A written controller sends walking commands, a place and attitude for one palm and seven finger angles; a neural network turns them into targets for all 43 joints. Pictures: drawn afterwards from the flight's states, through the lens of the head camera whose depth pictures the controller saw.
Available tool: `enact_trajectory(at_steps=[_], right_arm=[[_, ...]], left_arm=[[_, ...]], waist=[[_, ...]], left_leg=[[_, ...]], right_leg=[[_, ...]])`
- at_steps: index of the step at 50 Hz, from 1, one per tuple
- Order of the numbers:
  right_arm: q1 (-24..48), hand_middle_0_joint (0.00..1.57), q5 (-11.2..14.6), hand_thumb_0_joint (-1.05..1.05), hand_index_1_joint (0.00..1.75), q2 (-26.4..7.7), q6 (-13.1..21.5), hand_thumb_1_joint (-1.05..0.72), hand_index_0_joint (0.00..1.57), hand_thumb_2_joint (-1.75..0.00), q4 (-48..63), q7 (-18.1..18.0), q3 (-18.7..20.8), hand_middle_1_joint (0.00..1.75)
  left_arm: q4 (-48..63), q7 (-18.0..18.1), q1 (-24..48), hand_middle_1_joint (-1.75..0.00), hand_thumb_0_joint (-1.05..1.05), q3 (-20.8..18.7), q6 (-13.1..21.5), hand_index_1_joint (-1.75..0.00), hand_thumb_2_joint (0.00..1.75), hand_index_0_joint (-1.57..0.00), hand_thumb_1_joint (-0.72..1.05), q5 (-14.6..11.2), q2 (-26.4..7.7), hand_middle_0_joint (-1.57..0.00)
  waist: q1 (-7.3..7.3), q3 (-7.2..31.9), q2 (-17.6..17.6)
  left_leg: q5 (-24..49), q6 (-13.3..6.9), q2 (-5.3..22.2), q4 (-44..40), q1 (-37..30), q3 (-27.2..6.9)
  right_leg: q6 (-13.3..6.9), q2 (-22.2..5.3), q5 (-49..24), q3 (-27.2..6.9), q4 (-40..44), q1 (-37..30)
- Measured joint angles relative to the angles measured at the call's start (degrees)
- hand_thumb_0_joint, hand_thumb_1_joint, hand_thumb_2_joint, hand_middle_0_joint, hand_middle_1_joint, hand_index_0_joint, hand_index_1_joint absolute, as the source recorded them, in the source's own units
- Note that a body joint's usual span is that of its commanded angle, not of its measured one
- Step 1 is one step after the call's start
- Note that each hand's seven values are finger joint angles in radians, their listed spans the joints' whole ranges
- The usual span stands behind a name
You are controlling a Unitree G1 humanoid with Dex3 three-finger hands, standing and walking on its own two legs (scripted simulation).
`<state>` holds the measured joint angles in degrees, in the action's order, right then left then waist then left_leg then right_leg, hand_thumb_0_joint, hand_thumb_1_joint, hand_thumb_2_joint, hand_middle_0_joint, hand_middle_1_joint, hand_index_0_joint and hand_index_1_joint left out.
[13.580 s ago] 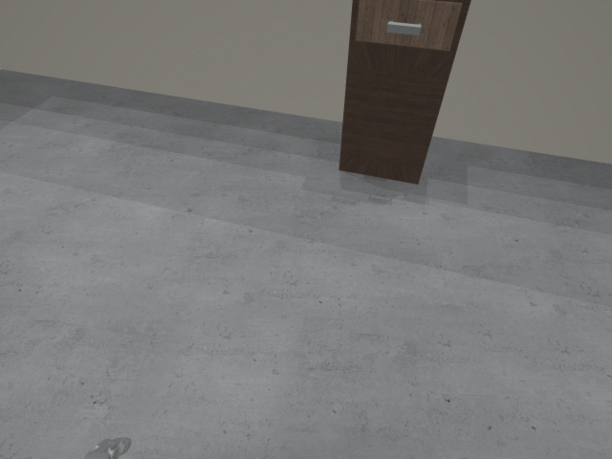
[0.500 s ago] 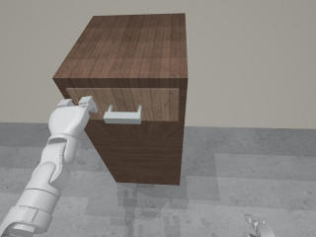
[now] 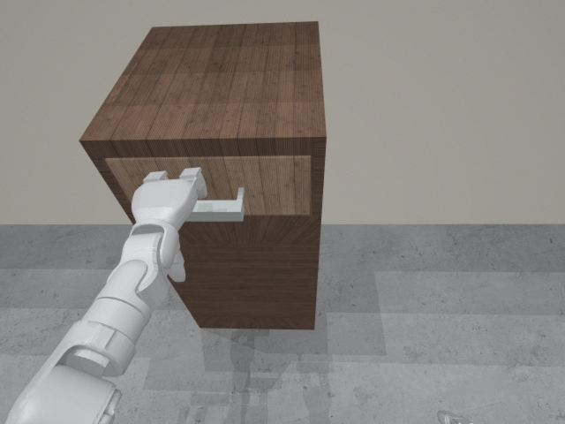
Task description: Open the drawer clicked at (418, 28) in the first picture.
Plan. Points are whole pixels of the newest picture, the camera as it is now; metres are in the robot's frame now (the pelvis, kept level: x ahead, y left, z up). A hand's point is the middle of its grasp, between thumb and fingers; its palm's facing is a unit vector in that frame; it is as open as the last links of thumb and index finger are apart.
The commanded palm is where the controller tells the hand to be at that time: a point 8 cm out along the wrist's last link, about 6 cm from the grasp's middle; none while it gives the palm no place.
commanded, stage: move the hooked fingers above the handle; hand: left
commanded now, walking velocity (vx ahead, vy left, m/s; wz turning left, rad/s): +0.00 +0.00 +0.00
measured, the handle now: (212, 201) +0.50 +0.17 -0.01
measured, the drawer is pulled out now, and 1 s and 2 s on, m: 0.00 0.00 0.00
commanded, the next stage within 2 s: none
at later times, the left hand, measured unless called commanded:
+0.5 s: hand (199, 216) +0.42 +0.17 +0.04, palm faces -0.13 -0.07 -0.99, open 13.7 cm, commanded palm +0.41 +0.17 +0.11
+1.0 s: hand (222, 216) +0.42 +0.13 +0.04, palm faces -0.12 -0.09 -0.99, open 13.8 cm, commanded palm +0.41 +0.17 +0.11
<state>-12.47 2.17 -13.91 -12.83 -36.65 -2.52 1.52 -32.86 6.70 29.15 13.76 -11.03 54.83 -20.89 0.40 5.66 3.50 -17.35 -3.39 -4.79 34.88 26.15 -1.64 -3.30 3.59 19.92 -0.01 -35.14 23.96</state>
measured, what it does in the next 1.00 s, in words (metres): stands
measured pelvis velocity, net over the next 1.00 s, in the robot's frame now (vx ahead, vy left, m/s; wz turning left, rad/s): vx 0.00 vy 0.00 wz -0.01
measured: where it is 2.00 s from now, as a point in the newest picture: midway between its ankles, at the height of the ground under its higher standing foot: outside the picture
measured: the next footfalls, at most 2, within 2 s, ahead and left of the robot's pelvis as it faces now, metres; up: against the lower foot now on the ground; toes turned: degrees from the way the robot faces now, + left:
none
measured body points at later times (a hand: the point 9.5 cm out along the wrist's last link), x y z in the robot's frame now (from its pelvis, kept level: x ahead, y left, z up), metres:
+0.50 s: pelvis +0.00 -0.01 +0.00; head +0.03 -0.03 +0.45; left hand +0.43 +0.17 +0.09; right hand +0.06 -0.27 -0.14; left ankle -0.01 +0.08 -0.73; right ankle -0.03 -0.08 -0.73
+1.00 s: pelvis +0.00 +0.00 +0.00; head +0.04 -0.02 +0.44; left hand +0.42 +0.13 +0.09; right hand +0.09 -0.26 -0.14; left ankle -0.01 +0.08 -0.73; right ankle -0.03 -0.08 -0.73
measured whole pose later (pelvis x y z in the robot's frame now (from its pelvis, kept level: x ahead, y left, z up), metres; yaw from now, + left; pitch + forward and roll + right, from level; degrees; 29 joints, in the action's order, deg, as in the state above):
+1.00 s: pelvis +0.00 +0.00 +0.00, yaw -1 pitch +11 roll +0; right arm -15.2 1.5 -13.5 -11.2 -37.0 -2.7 2.4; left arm -43.6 8.3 36.5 14.1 -0.8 56.3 -16.9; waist -2.0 7.1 3.1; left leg -17.9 -3.3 -4.3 36.4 29.2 -1.1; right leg -3.4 4.1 20.1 -0.4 -36.3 27.1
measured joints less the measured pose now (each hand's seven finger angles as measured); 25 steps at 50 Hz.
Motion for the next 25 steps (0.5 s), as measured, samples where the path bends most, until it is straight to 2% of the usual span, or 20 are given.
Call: enact_trajectory(at_steps=[2,4,6,8,10,12,14,15,17,21,23,25], right_arm=[[-0.5,0.20,-0.3,0.01,0.30,-0.3,0.5,-0.90,0.20,-0.90,-0.3,-0.4,0.3,0.30],[-0.8,0.20,-0.6,0.01,0.30,-0.4,1.1,-0.90,0.20,-0.90,-0.7,-0.6,0.7,0.30],[-1.0,0.20,-0.7,0.01,0.30,-0.4,1.7,-0.90,0.20,-0.90,-1.0,-0.6,1.0,0.30],[-1.1,0.20,-0.9,0.01,0.30,-0.3,2.2,-0.90,0.20,-0.90,-1.3,-0.5,1.0,0.30],[-1.1,0.20,-1.0,0.01,0.30,-0.1,2.3,-0.90,0.20,-0.90,-1.5,-0.3,0.9,0.30],[-1.2,0.20,-1.1,0.01,0.30,0.0,2.0,-0.90,0.20,-0.90,-1.6,-0.2,0.5,0.30],[-1.6,0.20,-1.0,0.01,0.30,0.1,1.4,-0.90,0.20,-0.90,-1.8,0.1,0.3,0.30],[-2.1,0.20,-0.8,0.01,0.30,0.1,1.0,-0.90,0.20,-0.90,-2.0,0.1,0.3,0.30],[-3.1,0.20,-0.3,0.01,0.30,0.1,0.2,-0.90,0.20,-0.90,-2.2,0.3,0.3,0.30],[-4.2,0.20,0.5,0.01,0.30,0.2,-1.1,-0.90,0.20,-0.90,-2.2,-0.2,-0.2,0.30],[-4.3,0.20,0.6,0.01,0.30,0.3,-1.0,-0.90,0.20,-0.90,-1.5,-0.6,-0.4,0.30],[-4.4,0.20,0.4,0.01,0.30,0.3,-0.4,-0.90,0.20,-0.90,-0.6,-1.0,-0.1,0.30]], left_arm=[[-0.4,-0.6,1.0,-1.20,-0.01,1.2,3.5,-1.20,0.30,-0.31,-0.49,0.1,0.7,-0.32],[-1.1,0.4,2.2,-1.20,-0.01,1.7,7.5,-1.20,0.30,-0.32,-0.49,1.0,1.6,-0.32],[-2.6,3.0,3.9,-1.20,-0.01,1.4,10.6,-1.20,0.30,-0.32,-0.49,2.3,2.4,-0.33],[-4.9,6.4,6.0,-1.20,-0.01,0.0,11.8,-1.20,0.30,-0.32,-0.49,3.5,3.0,-0.33],[-7.6,10.0,8.1,-1.20,0.00,-2.0,10.6,-1.20,0.30,-0.32,-0.49,4.4,3.1,-0.33],[-10.7,12.7,9.8,-1.20,0.00,-4.0,7.4,-1.20,0.30,-0.32,-0.49,5.2,2.7,-0.32],[-14.4,13.8,11.2,-1.20,0.00,-5.2,3.4,-1.20,0.30,-0.32,-0.49,5.3,1.8,-0.32],[-14.9,13.9,11.3,-1.21,0.00,-4.9,3.0,-1.22,0.30,-0.32,-0.49,4.8,1.6,-0.33],[-14.8,12.3,11.2,-1.21,0.00,-3.8,0.7,-1.25,0.31,-0.33,-0.49,3.9,2.1,-0.33],[-15.8,6.0,9.4,-1.21,-0.01,-4.0,-1.7,-1.25,0.31,-0.32,-0.49,1.7,2.5,-0.33],[-15.4,3.4,7.8,-1.21,0.00,-4.4,-0.2,-1.24,0.31,-0.32,-0.49,1.2,1.8,-0.33],[-13.5,1.9,5.6,-1.21,0.00,-4.5,3.1,-1.23,0.31,-0.32,-0.49,1.6,1.0,-0.33]], waist=[[-0.38,-0.2,-0.2],[-0.77,-0.2,-0.4],[-1.19,0.1,-0.7],[-1.73,0.5,-0.9],[-2.25,0.8,-0.9],[-2.63,1.1,-0.7],[-2.80,1.4,-0.3],[-2.69,1.6,0.0],[-2.39,2.0,0.4],[-2.84,2.5,0.2],[-3.18,2.2,-0.3],[-3.18,1.7,-0.8]], left_leg=[[-0.1,0.0,-0.1,0.5,0.5,-0.3],[-0.3,0.0,-0.1,1.3,1.3,-0.2],[-0.7,0.0,-0.1,2.3,2.6,0.2],[-0.9,0.0,0.1,3.2,4.2,0.7],[-1.1,0.0,0.3,3.7,5.5,1.4],[-1.1,0.1,0.7,3.7,6.3,2.1],[-0.8,0.1,1.0,3.2,6.5,2.6],[-0.7,0.1,1.1,2.7,6.3,2.7],[-0.3,0.1,1.2,1.6,5.4,2.7],[0.3,0.2,1.4,-0.6,2.5,2.6],[0.4,0.4,1.5,-1.1,1.4,2.4],[0.5,0.5,1.6,-1.2,1.0,2.2]], right_leg=[[0.0,-0.1,0.1,0.3,-0.4,0.3],[0.0,-0.1,0.4,0.3,-1.2,1.2],[0.0,0.0,0.7,0.1,-2.3,2.7],[0.0,0.1,0.9,-0.4,-3.6,4.5],[0.0,0.3,1.0,-1.0,-4.4,6.1],[-0.1,0.6,0.8,-1.7,-4.6,7.2],[0.0,0.9,0.3,-2.2,-4.1,7.6],[0.0,1.0,0.1,-2.4,-3.7,7.5],[0.0,1.1,-0.4,-2.5,-2.4,6.5],[-0.1,1.2,-1.1,-2.6,-0.1,3.7],[-0.3,1.3,-1.3,-2.5,0.5,2.5],[-0.5,1.5,-1.4,-2.2,0.8,1.9]])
